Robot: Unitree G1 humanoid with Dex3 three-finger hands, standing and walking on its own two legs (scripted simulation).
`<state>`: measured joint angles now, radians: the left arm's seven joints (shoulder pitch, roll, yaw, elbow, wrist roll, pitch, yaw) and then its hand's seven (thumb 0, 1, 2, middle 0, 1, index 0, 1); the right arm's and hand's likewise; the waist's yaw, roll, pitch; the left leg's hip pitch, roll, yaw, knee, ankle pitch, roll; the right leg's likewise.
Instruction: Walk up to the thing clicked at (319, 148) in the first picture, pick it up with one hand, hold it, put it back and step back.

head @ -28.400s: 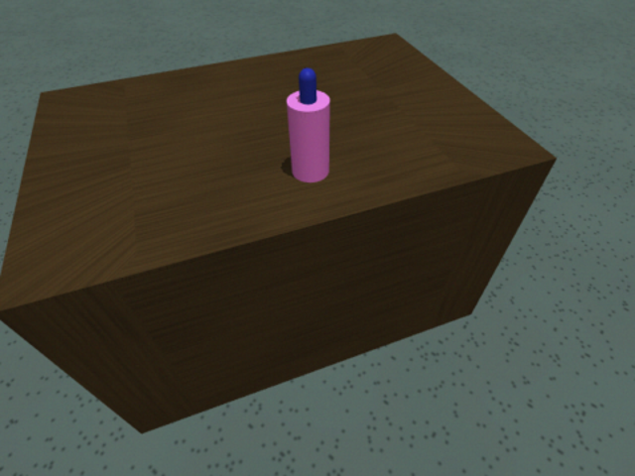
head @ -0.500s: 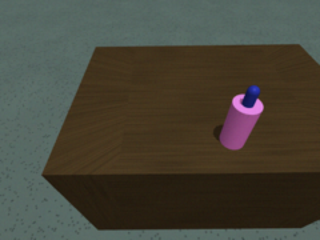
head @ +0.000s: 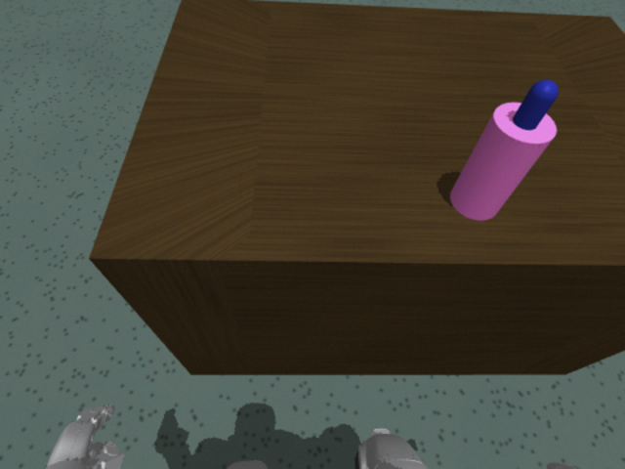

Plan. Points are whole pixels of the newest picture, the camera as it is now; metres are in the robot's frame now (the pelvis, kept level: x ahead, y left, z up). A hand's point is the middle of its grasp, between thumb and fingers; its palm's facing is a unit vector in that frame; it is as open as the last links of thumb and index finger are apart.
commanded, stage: step back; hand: right
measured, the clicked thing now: (505, 151) +0.53 -0.27 +0.07
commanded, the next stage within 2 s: none
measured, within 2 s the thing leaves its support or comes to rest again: neither
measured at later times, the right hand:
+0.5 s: hand out of the picture +0.00 -0.28 -0.14, palm faces +0.08 +0.92 -0.37, open 7.4 cm
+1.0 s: hand out of the picture -0.15 -0.27 -0.11, palm faces +0.03 +0.89 -0.45, open 7.4 cm
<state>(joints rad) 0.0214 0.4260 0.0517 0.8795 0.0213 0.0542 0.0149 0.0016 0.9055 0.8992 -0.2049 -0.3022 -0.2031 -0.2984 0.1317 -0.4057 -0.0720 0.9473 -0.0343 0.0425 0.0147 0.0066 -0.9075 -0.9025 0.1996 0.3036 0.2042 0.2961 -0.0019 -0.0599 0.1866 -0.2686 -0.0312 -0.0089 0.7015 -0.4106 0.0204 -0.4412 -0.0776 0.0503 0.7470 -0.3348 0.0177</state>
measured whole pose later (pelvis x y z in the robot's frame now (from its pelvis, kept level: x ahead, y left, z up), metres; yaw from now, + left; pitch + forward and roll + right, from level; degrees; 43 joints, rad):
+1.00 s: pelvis -0.23 +0.01 +0.02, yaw -6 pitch -2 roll -1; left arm 0.19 0.42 0.09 0.81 0.02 0.07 0.00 0.00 0.91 0.90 -0.20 -0.30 -0.20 -0.30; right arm 0.15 -0.36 -0.05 0.83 -0.03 0.02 -0.01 0.01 -0.90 -0.90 0.21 0.30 0.21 0.30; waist 0.02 -0.05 0.18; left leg -0.33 0.04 0.00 0.56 -0.21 0.01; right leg -0.41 0.10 0.17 1.15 -0.50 0.03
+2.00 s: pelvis -0.56 -0.06 +0.01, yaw -3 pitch -2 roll +1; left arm 0.22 0.36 0.06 0.90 0.05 0.00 0.01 0.00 0.90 0.90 -0.21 -0.30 -0.21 -0.30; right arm 0.16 -0.43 -0.05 0.90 -0.02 0.07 -0.01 0.01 -0.91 -0.90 0.20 0.30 0.20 0.30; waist 0.04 0.05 0.12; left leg -0.44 -0.07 -0.12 1.05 -0.47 -0.03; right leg -0.30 -0.02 0.00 0.66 -0.33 -0.02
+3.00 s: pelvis -0.54 -0.02 +0.02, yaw -2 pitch -2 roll +0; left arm 0.08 0.37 0.02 1.05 0.01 -0.03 0.00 0.00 0.91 0.90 -0.20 -0.30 -0.20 -0.30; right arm 0.04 -0.33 -0.02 1.07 -0.01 0.00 0.01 0.01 -0.90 -0.90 0.20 0.30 0.21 0.30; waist 0.02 0.00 0.07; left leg -0.20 0.02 0.02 0.50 -0.26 -0.01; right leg -0.17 -0.02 0.03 0.48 -0.27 0.03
